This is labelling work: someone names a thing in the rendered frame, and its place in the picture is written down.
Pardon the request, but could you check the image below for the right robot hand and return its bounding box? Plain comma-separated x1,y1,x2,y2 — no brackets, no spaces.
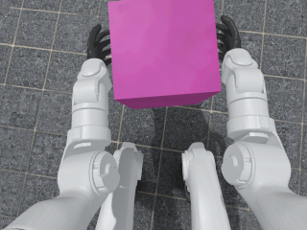
215,15,242,63

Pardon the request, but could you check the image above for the robot right foot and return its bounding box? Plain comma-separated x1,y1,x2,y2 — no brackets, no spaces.
180,157,191,202

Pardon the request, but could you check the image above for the left robot thigh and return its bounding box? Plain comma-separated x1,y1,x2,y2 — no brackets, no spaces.
95,147,144,230

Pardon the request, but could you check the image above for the right robot forearm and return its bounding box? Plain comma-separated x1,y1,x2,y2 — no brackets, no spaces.
221,48,292,172

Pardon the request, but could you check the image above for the left robot upper arm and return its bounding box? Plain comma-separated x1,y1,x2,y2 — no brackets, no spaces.
2,149,120,230

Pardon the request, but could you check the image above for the right robot upper arm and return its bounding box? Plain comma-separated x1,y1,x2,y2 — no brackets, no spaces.
221,141,307,230

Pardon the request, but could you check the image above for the left robot hand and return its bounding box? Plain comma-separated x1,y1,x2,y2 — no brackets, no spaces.
86,24,112,67

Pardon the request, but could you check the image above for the carton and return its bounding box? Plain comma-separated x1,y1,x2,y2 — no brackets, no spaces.
107,0,222,109

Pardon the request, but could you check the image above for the left robot forearm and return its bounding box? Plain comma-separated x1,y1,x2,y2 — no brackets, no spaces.
58,58,112,176

